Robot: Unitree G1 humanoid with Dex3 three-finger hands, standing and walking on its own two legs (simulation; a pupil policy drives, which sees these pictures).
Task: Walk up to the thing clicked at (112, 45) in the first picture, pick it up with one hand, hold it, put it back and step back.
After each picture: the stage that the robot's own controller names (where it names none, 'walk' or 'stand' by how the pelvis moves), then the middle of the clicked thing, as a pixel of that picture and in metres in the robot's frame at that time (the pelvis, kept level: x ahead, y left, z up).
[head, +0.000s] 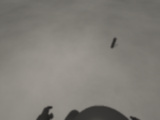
stand; (113, 43) +1.55 -0.49 -0.65
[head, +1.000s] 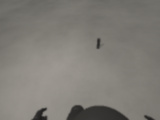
walk; (98, 43) +1.49 -0.05 -0.63
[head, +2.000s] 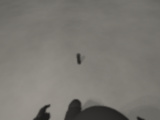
walk; (78, 59) +0.98 +0.25 -0.65
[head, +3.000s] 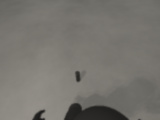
walk; (77, 76) +0.60 +0.20 -0.64
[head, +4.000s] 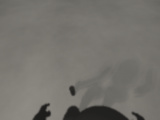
stand; (72, 91) +0.36 +0.20 -0.64
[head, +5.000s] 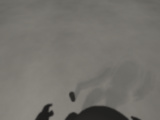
stand; (72, 97) +0.34 +0.20 -0.66
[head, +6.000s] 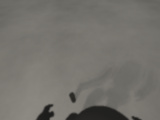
stand; (72, 97) +0.34 +0.22 -0.66
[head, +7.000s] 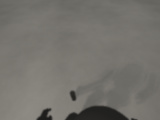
stand; (73, 96) +0.36 +0.21 -0.66
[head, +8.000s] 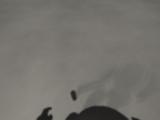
stand; (73, 95) +0.35 +0.20 -0.66
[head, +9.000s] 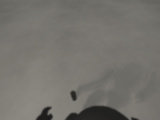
stand; (73, 96) +0.35 +0.19 -0.66
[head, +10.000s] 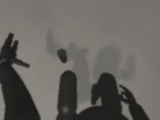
go down; (63, 57) +0.45 +0.21 -0.31
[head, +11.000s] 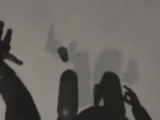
go down; (63, 55) +0.45 +0.22 -0.27
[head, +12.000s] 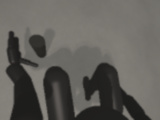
close in; (39, 48) +0.44 +0.26 -0.17
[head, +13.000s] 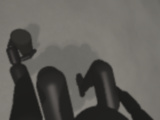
close; (25, 46) +0.44 +0.28 -0.16
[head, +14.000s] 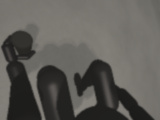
lift; (23, 47) +0.42 +0.28 -0.16
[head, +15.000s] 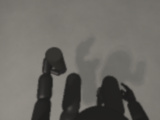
lift; (58, 63) +0.34 +0.22 +0.00
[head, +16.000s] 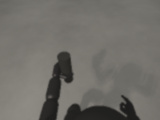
hold; (66, 69) +0.32 +0.17 +0.05
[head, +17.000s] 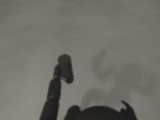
hold; (67, 71) +0.32 +0.17 +0.04
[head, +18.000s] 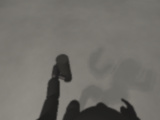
crouch; (65, 70) +0.33 +0.18 +0.01
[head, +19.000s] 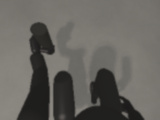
lower; (45, 42) +0.49 +0.24 -0.04
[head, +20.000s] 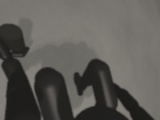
lower; (16, 44) +0.45 +0.29 -0.17
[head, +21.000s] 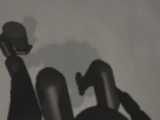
lower; (20, 42) +0.45 +0.29 -0.16
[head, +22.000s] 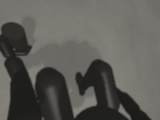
lower; (19, 43) +0.45 +0.29 -0.16
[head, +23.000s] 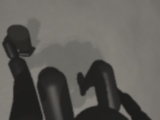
lower; (23, 44) +0.44 +0.29 -0.16
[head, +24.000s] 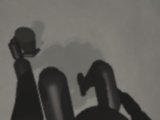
draw back; (28, 45) +0.44 +0.27 -0.16
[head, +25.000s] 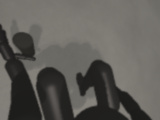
withdraw; (27, 48) +0.43 +0.27 -0.17
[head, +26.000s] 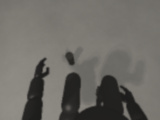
walk; (70, 59) +0.46 +0.20 -0.33
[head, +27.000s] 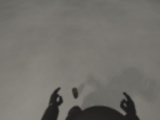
stand; (75, 93) +0.38 +0.17 -0.60
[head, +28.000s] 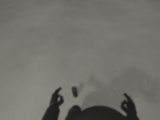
stand; (74, 92) +0.39 +0.18 -0.60
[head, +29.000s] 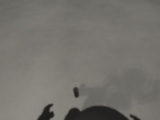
stand; (76, 92) +0.39 +0.17 -0.64
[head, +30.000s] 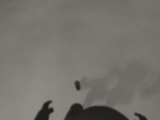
walk; (77, 85) +0.42 +0.17 -0.64
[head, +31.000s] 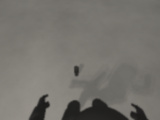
walk; (76, 71) +0.58 +0.16 -0.64
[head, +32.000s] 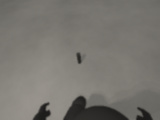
walk; (79, 58) +0.88 +0.25 -0.63
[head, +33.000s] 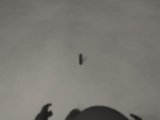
stand; (80, 59) +1.01 +0.19 -0.65
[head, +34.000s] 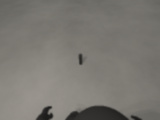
stand; (80, 59) +1.00 +0.19 -0.66
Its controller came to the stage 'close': yes
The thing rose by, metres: 0.69
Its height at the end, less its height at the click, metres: +0.00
